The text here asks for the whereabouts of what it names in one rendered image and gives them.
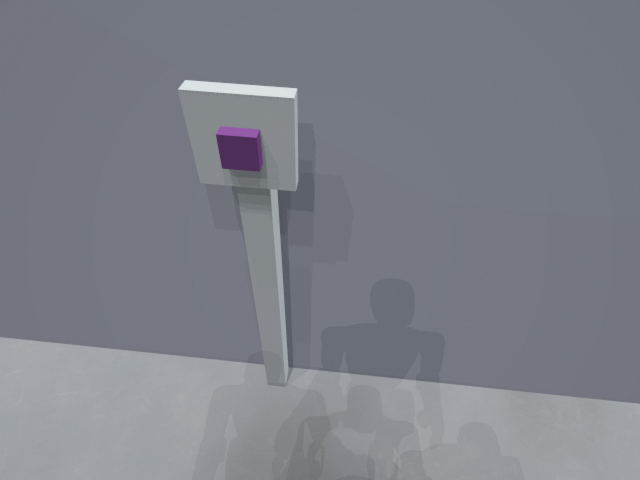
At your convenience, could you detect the panel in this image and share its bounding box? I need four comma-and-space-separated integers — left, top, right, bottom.
178, 80, 298, 387

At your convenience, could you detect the button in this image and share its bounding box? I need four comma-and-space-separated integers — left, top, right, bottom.
216, 126, 263, 172

